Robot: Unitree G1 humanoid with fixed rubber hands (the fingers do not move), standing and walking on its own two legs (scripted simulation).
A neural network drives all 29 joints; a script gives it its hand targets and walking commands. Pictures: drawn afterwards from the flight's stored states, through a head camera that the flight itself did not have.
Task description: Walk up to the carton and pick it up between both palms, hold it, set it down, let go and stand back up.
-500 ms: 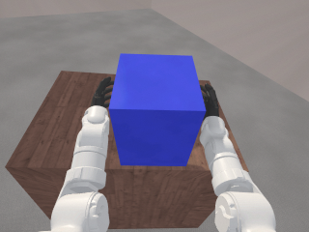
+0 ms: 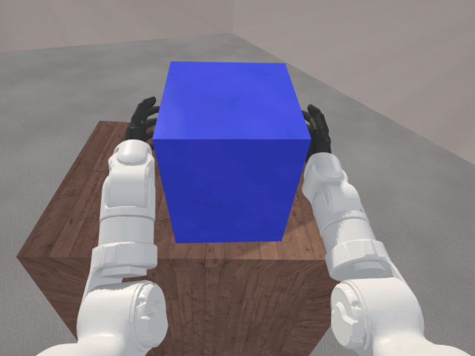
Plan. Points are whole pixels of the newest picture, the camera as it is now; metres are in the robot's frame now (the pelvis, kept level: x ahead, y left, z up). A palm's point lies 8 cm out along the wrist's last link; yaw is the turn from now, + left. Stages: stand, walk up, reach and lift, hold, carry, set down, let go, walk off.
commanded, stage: reach and lift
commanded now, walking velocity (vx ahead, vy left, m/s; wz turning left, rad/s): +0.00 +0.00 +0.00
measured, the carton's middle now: (228, 155) +0.42 +0.00 +0.16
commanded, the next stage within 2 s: hold in 1.30 s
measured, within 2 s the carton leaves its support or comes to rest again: neither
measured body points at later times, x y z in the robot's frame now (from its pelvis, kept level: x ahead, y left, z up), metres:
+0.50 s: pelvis +0.01 +0.00 +0.00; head -0.04 +0.03 +0.45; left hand +0.40 +0.15 +0.22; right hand +0.40 -0.15 +0.22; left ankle +0.05 +0.12 -0.75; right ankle +0.00 -0.11 -0.75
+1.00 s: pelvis +0.01 +0.00 +0.00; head -0.06 +0.02 +0.44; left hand +0.40 +0.14 +0.23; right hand +0.39 -0.15 +0.24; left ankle +0.05 +0.12 -0.75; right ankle +0.00 -0.11 -0.75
